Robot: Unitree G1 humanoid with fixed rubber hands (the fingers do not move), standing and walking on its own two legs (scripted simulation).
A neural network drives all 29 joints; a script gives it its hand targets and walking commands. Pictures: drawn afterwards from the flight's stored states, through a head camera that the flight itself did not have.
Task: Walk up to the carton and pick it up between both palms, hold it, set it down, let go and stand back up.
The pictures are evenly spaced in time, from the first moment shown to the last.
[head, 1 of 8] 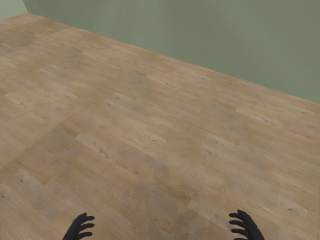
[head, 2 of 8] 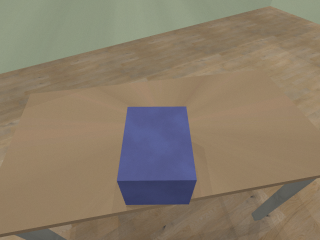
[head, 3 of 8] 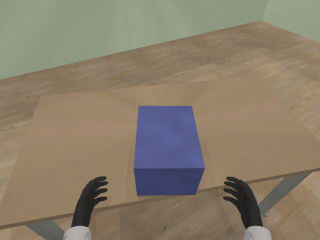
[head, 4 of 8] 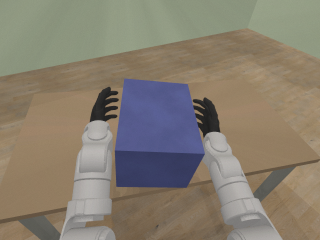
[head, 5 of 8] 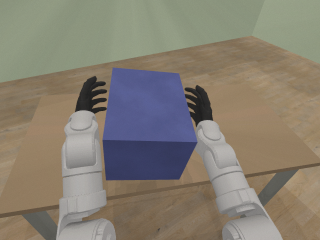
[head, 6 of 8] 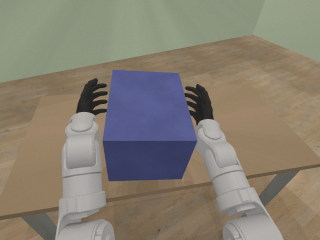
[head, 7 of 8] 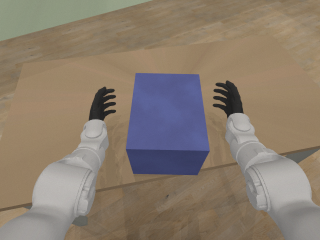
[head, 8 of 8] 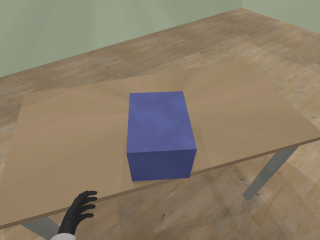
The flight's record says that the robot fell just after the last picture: no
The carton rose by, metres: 0.17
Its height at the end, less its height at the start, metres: +0.00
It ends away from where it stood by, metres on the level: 0.00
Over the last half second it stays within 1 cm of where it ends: yes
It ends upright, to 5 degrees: yes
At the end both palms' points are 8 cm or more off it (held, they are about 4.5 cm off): yes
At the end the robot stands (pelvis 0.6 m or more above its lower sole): yes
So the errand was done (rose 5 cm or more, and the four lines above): yes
